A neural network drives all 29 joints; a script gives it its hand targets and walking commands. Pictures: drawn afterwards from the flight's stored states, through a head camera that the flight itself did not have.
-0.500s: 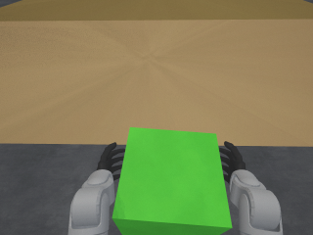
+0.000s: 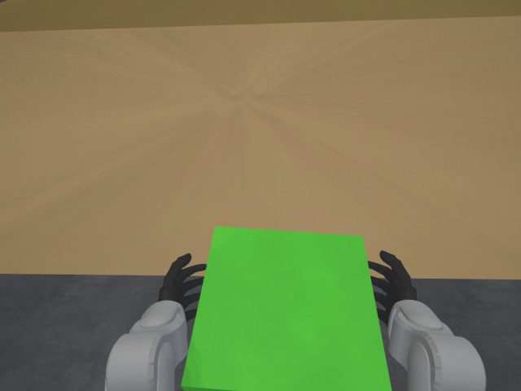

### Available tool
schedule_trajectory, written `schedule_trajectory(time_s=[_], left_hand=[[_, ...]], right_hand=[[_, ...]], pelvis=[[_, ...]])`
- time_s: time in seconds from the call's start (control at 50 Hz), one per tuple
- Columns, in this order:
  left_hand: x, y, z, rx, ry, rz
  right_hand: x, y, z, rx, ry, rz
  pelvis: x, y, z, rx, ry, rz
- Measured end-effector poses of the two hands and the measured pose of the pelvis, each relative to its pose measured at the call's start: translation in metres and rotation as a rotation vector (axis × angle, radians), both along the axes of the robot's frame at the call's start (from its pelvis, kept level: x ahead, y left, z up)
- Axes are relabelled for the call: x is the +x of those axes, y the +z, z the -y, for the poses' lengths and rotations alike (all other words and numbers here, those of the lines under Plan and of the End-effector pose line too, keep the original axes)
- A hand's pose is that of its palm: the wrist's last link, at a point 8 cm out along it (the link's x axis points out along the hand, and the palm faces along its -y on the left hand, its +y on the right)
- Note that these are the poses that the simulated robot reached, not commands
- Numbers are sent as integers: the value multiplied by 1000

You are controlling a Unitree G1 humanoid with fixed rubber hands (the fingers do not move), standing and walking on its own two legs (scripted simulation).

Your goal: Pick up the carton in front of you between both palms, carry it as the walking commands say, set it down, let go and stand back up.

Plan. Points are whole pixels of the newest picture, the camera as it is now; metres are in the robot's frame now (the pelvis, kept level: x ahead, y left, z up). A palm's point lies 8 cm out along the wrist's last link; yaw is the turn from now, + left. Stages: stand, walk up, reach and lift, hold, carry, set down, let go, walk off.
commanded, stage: carry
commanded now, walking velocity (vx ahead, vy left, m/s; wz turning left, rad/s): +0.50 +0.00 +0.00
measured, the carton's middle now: (280, 335) +0.23 +0.00 +0.01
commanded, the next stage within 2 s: none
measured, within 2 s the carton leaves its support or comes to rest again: neither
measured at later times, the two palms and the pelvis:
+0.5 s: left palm (206, 156) +0.58 +0.16 +0.08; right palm (349, 158) +0.56 -0.14 +0.09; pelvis +0.34 +0.03 +0.00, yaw -4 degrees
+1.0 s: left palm (242, 66) +0.95 +0.10 +0.13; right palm (346, 66) +0.95 -0.20 +0.13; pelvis +0.67 -0.05 +0.00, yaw -1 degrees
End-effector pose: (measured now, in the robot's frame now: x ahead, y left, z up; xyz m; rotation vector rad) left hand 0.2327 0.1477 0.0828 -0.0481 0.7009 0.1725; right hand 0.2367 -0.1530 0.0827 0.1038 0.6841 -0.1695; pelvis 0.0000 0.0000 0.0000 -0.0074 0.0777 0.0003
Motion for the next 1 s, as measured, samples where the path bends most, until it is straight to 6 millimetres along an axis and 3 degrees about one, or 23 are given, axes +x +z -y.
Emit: schedule_trajectory(time_s=[0.08, 0.16, 0.32, 0.44, 0.52, 0.64, 0.76, 0.88, 0.92, 1.0], left_hand=[[31, 5, 0, 4, 48, -39], [79, 18, 2, 10, 54, -11], [202, 26, 3, 0, -8, 70], [306, 3, -11, -35, -40, 76], [360, 4, -9, -26, -81, 2], [435, 22, -3, -30, -105, 16], [516, 38, 3, -28, -59, 104], [622, 45, 29, -14, -26, 216], [660, 45, 37, -3, -16, 213], [718, 50, 45, -6, 20, 159]], right_hand=[[44, 4, -1, -4, 56, -35], [92, 15, 1, -14, 66, -6], [196, 25, 2, -27, 2, 72], [289, 10, -11, -58, -34, 74], [331, 8, -10, -43, -78, -1], [399, 27, -5, -33, -99, 14], [495, 44, 2, -37, -49, 102], [611, 43, 29, -15, -17, 212], [652, 39, 38, -10, -5, 207], [718, 43, 46, 2, 14, 153]], pelvis=[[42, 16, 9, 19, 8, -7], [91, 25, 12, 34, -2, -9], [206, 15, 0, 22, -19, 4], [302, -8, -19, 36, -54, 13], [347, 6, -27, 16, -76, 0], [423, 25, -26, -14, -66, -7], [509, 22, -8, -11, -57, 8], [606, -8, 24, 2, -26, 31], [630, -12, 33, -9, -28, 28], [669, 1, 45, 13, -24, 13]])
